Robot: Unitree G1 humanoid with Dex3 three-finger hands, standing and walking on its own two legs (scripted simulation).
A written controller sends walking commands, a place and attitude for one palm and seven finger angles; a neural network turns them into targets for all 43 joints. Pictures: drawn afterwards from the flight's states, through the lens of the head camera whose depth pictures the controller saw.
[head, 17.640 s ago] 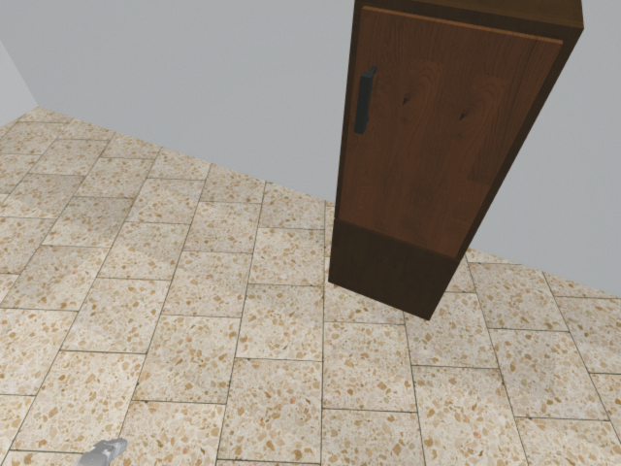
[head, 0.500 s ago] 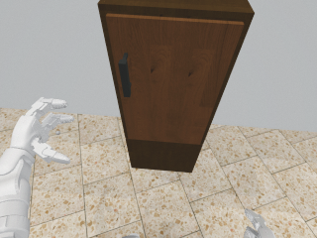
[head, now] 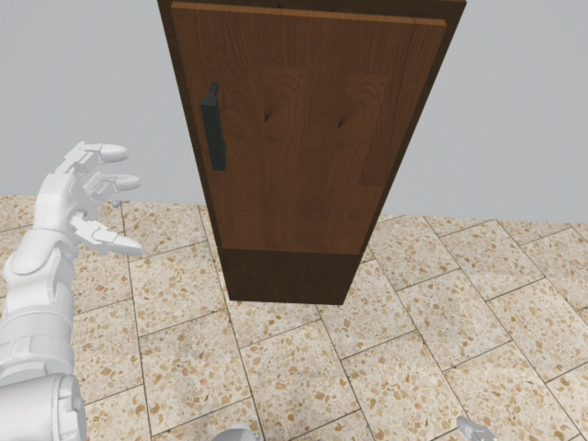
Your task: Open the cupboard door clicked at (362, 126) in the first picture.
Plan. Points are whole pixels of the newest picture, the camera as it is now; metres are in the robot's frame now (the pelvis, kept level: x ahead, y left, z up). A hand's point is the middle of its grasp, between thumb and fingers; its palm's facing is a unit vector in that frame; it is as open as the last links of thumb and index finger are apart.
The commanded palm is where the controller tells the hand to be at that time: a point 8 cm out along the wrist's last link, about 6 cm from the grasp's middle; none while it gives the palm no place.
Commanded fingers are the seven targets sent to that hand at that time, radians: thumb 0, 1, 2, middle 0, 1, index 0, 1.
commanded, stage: move the hooked fingers beside the handle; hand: left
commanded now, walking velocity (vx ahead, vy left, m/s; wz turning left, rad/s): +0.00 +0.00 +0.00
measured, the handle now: (216, 128) +0.57 +0.13 +0.08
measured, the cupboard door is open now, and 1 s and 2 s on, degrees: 0 0 0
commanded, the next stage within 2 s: slide the fingers in behind the handle in 1.84 s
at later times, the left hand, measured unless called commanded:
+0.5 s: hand (150, 164) +0.47 +0.21 +0.09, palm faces -0.02 -1.00 +0.00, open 14.0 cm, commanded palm +0.46 +0.26 +0.08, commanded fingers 0.00 -0.50 0.30 -0.30 -1.20 -0.30 -1.20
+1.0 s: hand (164, 153) +0.51 +0.20 +0.08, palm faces +0.00 -1.00 +0.00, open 14.0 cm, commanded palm +0.49 +0.25 +0.08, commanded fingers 0.00 -0.50 0.30 -0.30 -1.20 -0.30 -1.20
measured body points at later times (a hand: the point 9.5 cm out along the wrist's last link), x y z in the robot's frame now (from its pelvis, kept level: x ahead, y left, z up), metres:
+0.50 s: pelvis +0.00 +0.01 -0.01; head +0.08 +0.03 +0.43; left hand +0.47 +0.26 +0.09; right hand +0.02 -0.26 -0.12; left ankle +0.04 +0.07 -0.70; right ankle -0.02 -0.09 -0.70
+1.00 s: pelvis +0.01 +0.00 -0.02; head +0.11 +0.02 +0.42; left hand +0.51 +0.26 +0.08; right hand -0.03 -0.26 -0.12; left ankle +0.04 +0.07 -0.70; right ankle -0.02 -0.09 -0.70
